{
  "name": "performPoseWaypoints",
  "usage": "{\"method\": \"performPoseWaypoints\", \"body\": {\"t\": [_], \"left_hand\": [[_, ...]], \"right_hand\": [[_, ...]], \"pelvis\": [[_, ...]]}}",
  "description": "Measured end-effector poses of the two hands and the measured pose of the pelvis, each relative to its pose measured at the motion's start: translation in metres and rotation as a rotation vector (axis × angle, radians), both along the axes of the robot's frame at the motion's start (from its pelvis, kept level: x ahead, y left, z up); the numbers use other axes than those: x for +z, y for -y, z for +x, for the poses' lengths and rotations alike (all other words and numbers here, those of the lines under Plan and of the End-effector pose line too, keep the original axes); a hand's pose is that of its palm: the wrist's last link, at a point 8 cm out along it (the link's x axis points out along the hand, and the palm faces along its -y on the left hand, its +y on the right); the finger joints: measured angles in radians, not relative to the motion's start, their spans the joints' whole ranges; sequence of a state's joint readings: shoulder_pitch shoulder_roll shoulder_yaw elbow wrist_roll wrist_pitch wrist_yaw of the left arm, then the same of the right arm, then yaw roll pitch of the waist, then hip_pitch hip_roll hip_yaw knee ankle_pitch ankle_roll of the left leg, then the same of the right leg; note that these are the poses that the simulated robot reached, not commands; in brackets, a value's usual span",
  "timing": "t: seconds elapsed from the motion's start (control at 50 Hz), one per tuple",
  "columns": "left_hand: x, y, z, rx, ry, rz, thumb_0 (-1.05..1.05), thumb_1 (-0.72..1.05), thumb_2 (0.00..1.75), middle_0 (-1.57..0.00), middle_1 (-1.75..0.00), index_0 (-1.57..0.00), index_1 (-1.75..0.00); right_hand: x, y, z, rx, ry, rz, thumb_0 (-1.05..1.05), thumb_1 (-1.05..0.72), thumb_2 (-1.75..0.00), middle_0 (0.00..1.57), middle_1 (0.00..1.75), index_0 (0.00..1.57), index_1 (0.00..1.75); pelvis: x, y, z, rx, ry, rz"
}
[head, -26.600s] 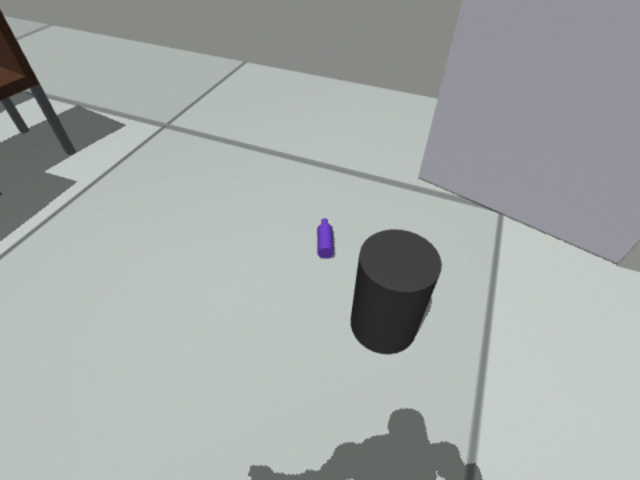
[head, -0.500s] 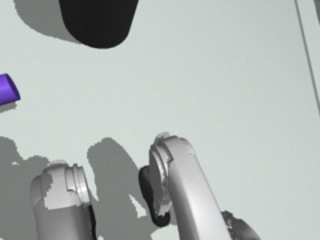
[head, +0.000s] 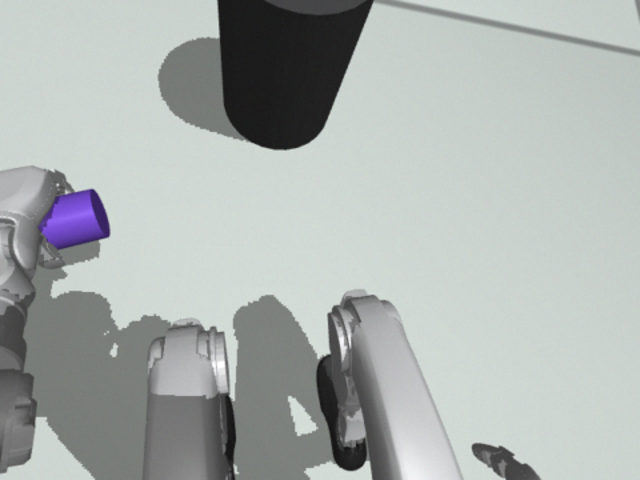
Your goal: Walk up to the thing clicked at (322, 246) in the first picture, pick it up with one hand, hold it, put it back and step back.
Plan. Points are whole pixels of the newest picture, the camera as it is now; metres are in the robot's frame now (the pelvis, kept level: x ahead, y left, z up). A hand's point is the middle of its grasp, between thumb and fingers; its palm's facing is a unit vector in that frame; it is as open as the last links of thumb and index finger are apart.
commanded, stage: lift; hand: left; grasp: from above
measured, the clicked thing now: (18, 232) +0.45 +0.33 -0.16
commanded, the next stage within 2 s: hold in 1.22 s
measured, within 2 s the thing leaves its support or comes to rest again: neither
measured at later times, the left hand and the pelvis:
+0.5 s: hand out of the picture +0.38 +0.26 +0.08, palm faces -0.44 -0.15 -0.88, open 9.4 cm; pelvis +0.01 -0.01 +0.17, yaw +3 degrees
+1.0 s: hand out of the picture +0.37 +0.24 +0.21, palm faces -0.44 -0.15 -0.88, open 9.4 cm; pelvis +0.06 -0.01 +0.30, yaw +3 degrees
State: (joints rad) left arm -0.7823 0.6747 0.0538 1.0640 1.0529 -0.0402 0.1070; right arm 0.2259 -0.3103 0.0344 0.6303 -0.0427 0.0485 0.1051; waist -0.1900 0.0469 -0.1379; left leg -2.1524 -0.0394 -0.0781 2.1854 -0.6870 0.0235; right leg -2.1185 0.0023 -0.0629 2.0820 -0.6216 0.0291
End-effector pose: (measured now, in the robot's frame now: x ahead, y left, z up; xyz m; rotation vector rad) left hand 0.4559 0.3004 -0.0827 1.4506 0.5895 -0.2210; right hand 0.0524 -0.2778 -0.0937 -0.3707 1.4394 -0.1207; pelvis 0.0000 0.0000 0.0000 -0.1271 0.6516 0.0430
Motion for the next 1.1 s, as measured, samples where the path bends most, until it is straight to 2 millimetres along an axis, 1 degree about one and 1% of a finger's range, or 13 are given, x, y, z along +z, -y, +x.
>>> {"method": "performPoseWaypoints", "body": {"t": [0.08,0.14,0.24,0.32,0.4,0.48,0.58,0.68,0.78,0.96,1.1], "left_hand": [[0.024,0.000,-0.017,-0.011,0.013,-0.010,0.01,0.15,0.24,-0.78,-0.41,-0.81,-0.36],[0.047,0.003,-0.027,-0.015,0.028,-0.014,0.01,0.15,0.25,-0.78,-0.42,-0.80,-0.37],[0.091,0.012,-0.040,-0.010,0.053,-0.021,0.01,0.14,0.28,-0.77,-0.43,-0.80,-0.38],[0.130,0.020,-0.046,-0.003,0.059,-0.013,0.01,0.13,0.30,-0.77,-0.43,-0.80,-0.39],[0.170,0.029,-0.052,0.011,0.059,-0.011,0.01,0.13,0.31,-0.77,-0.43,-0.80,-0.39],[0.208,0.037,-0.062,0.020,0.049,-0.013,0.01,0.12,0.32,-0.77,-0.44,-0.80,-0.39],[0.248,0.043,-0.077,0.022,0.027,-0.015,0.01,0.12,0.33,-0.77,-0.43,-0.80,-0.39],[0.276,0.048,-0.089,0.017,0.013,-0.022,0.01,0.12,0.33,-0.77,-0.44,-0.80,-0.39],[0.300,0.052,-0.093,0.008,0.023,-0.014,0.01,0.13,0.33,-0.77,-0.44,-0.79,-0.40],[0.341,0.060,-0.084,0.021,0.040,-0.013,0.01,0.11,0.37,-0.76,-0.46,-0.78,-0.42],[0.366,0.062,-0.075,0.035,0.045,-0.011,0.01,0.11,0.38,-0.76,-0.47,-0.77,-0.43]], "right_hand": [[0.015,0.000,0.017,0.007,0.051,-0.006,0.00,-0.90,-0.90,0.20,0.30,0.20,0.30],[0.029,-0.001,0.031,0.005,0.100,-0.005,0.01,-0.90,-0.90,0.20,0.30,0.20,0.30],[0.059,-0.005,0.054,0.003,0.186,0.005,0.01,-0.90,-0.90,0.20,0.30,0.20,0.30],[0.087,-0.008,0.066,-0.009,0.244,0.018,0.01,-0.89,-0.89,0.20,0.30,0.21,0.30],[0.116,-0.011,0.071,-0.032,0.279,0.036,0.01,-0.89,-0.89,0.20,0.30,0.21,0.30],[0.146,-0.014,0.068,-0.065,0.295,0.050,0.01,-0.89,-0.89,0.20,0.30,0.21,0.30],[0.182,-0.015,0.063,-0.100,0.304,0.053,0.01,-0.89,-0.89,0.20,0.30,0.21,0.30],[0.213,-0.012,0.060,-0.115,0.315,0.037,0.01,-0.89,-0.89,0.20,0.30,0.21,0.30],[0.239,-0.010,0.062,-0.117,0.319,0.022,0.01,-0.89,-0.89,0.20,0.30,0.21,0.30],[0.277,-0.010,0.076,-0.112,0.336,0.030,0.01,-0.89,-0.89,0.20,0.30,0.20,0.30],[0.297,-0.013,0.089,-0.111,0.347,0.050,0.01,-0.89,-0.89,0.20,0.30,0.20,0.30]], "pelvis": [[0.019,0.000,-0.001,0.006,0.008,0.007],[0.036,0.000,0.000,0.010,0.019,0.016],[0.069,0.002,0.002,0.013,0.052,0.033],[0.098,0.003,0.004,0.014,0.086,0.046],[0.130,0.004,0.008,0.014,0.125,0.058],[0.164,0.005,0.013,0.010,0.168,0.071],[0.202,0.006,0.021,0.008,0.227,0.086],[0.233,0.007,0.029,0.008,0.280,0.093],[0.259,0.006,0.036,0.008,0.325,0.097],[0.297,0.006,0.053,0.006,0.390,0.107],[0.318,0.005,0.065,0.006,0.429,0.114]]}}
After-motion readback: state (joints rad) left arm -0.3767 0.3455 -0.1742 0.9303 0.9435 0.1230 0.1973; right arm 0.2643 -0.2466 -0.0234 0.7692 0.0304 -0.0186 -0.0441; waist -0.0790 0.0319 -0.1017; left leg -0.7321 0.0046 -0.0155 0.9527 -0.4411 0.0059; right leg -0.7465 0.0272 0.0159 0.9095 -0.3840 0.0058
